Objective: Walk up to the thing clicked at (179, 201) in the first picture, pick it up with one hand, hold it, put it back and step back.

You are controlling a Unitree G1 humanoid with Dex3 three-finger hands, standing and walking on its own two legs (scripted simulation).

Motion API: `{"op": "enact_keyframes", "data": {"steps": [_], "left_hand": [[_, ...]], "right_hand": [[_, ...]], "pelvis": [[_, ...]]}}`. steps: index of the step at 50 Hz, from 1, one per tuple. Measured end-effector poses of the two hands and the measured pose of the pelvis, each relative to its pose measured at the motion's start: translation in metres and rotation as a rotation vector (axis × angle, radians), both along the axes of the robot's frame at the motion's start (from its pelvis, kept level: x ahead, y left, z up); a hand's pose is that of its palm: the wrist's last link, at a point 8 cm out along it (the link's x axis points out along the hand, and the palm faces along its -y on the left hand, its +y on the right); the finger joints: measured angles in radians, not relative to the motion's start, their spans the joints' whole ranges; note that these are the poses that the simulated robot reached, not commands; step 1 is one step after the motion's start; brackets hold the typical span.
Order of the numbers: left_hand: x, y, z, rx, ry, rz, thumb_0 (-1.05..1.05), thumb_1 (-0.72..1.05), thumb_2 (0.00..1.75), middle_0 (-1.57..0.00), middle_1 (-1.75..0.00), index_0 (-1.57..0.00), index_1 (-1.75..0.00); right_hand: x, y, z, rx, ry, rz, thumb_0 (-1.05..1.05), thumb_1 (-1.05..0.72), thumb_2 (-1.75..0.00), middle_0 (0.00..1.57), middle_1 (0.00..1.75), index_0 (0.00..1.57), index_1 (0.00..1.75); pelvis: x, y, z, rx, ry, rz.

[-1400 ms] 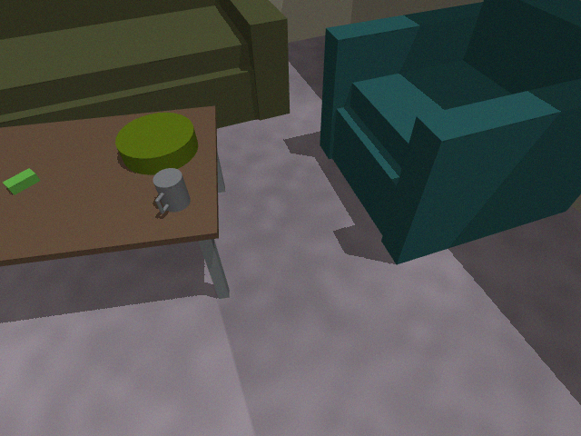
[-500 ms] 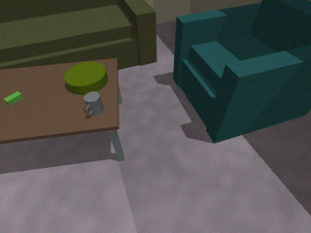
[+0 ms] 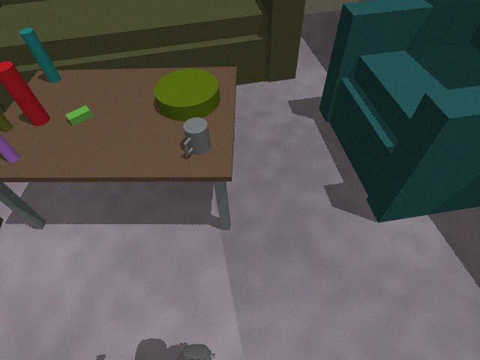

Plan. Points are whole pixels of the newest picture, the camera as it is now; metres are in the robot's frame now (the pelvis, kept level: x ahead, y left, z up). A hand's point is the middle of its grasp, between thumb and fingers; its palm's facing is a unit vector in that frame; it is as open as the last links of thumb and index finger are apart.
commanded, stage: walk up
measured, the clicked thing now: (194, 139) +0.85 +0.19 -0.27
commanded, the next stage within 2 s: none
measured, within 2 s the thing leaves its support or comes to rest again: neither
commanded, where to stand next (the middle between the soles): +0.21 +0.21 m, yaw +16 degrees
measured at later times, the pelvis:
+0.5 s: pelvis +0.11 +0.11 +0.00, yaw +13 degrees
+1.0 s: pelvis +0.16 +0.23 -0.02, yaw +19 degrees
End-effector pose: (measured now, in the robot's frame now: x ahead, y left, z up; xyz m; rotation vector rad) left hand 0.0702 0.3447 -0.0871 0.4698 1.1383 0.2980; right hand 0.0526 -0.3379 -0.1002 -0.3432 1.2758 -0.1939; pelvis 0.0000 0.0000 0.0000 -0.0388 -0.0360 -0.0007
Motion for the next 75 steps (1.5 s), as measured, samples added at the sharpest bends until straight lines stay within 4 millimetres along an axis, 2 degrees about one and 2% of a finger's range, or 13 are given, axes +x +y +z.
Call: {"op": "enact_keyframes", "data": {"steps": [4,6,10,15,20,28,32,36,42,48,57,65,75], "left_hand": [[0.002,0.050,-0.016,0.024,0.018,0.031,0.01,0.90,0.90,-0.21,-0.30,-0.21,-0.30],[0.007,0.064,-0.020,0.023,0.028,0.053,0.01,0.90,0.90,-0.21,-0.30,-0.21,-0.30],[0.023,0.069,-0.011,-0.012,-0.013,0.066,0.01,0.90,0.90,-0.20,-0.30,-0.20,-0.30],[0.029,0.066,-0.001,-0.021,-0.037,0.077,0.01,0.90,0.90,-0.20,-0.30,-0.21,-0.30],[0.003,0.073,0.005,0.024,-0.021,0.160,0.01,0.90,0.90,-0.21,-0.30,-0.21,-0.30],[-0.035,0.113,0.026,0.056,0.055,0.285,0.01,0.90,0.90,-0.21,-0.30,-0.21,-0.30],[-0.045,0.145,0.017,0.042,0.089,0.309,0.01,0.90,0.90,-0.21,-0.30,-0.21,-0.30],[-0.042,0.184,-0.012,0.014,0.104,0.333,0.01,0.90,0.90,-0.21,-0.30,-0.21,-0.30],[-0.005,0.202,-0.029,-0.064,0.044,0.350,0.01,0.90,0.90,-0.20,-0.30,-0.21,-0.30],[0.020,0.199,-0.041,-0.134,0.038,0.348,0.01,0.90,0.90,-0.20,-0.30,-0.21,-0.30],[0.042,0.189,-0.044,-0.167,0.034,0.334,0.01,0.90,0.90,-0.21,-0.30,-0.21,-0.30],[0.069,0.192,-0.034,-0.172,-0.027,0.313,0.01,0.90,0.90,-0.20,-0.30,-0.21,-0.30],[0.078,0.184,-0.022,-0.186,-0.034,0.321,0.01,0.90,0.90,-0.20,-0.30,-0.21,-0.30]], "right_hand": [[0.030,0.031,-0.008,-0.028,-0.049,0.020,0.01,-0.90,-0.90,0.20,0.30,0.20,0.30],[0.039,0.050,-0.011,-0.019,-0.071,0.024,0.01,-0.90,-0.90,0.20,0.30,0.20,0.30],[0.051,0.083,-0.009,0.022,-0.040,0.060,0.01,-0.90,-0.90,0.20,0.30,0.21,0.30],[0.081,0.106,-0.018,0.067,-0.025,0.120,0.01,-0.90,-0.90,0.21,0.30,0.21,0.30],[0.137,0.124,-0.036,0.075,-0.037,0.185,0.01,-0.90,-0.90,0.21,0.30,0.21,0.30],[0.224,0.176,-0.023,0.079,-0.089,0.321,0.01,-0.90,-0.90,0.20,0.30,0.21,0.30],[0.266,0.216,-0.016,0.061,-0.129,0.381,0.01,-0.90,-0.90,0.20,0.30,0.20,0.30],[0.298,0.258,-0.017,0.020,-0.203,0.422,0.01,-0.90,-0.90,0.20,0.30,0.21,0.30],[0.305,0.304,-0.006,0.025,-0.225,0.426,0.01,-0.90,-0.90,0.20,0.30,0.21,0.30],[0.306,0.323,-0.007,0.020,-0.221,0.435,0.01,-0.90,-0.90,0.21,0.30,0.21,0.30],[0.302,0.318,-0.019,0.016,-0.185,0.395,0.01,-0.90,-0.90,0.21,0.30,0.21,0.30],[0.291,0.307,-0.013,0.005,-0.144,0.396,0.01,-0.90,-0.90,0.21,0.30,0.21,0.30],[0.289,0.295,-0.003,0.006,-0.130,0.382,0.01,-0.90,-0.90,0.21,0.30,0.21,0.30]], "pelvis": [[0.018,0.035,-0.019,0.028,-0.007,0.030],[0.025,0.046,-0.021,0.029,-0.011,0.053],[0.041,0.058,-0.009,0.031,-0.004,0.099],[0.065,0.068,-0.006,0.040,0.000,0.145],[0.090,0.083,-0.013,0.024,-0.012,0.188],[0.118,0.127,-0.002,0.022,-0.006,0.252],[0.127,0.157,-0.008,0.017,-0.003,0.282],[0.132,0.192,-0.026,0.033,-0.006,0.310],[0.143,0.218,-0.019,0.027,-0.002,0.334],[0.154,0.230,-0.018,0.028,0.009,0.335],[0.158,0.227,-0.019,0.025,-0.001,0.332],[0.158,0.222,-0.009,0.022,-0.007,0.332],[0.158,0.214,0.004,0.034,-0.011,0.338]]}}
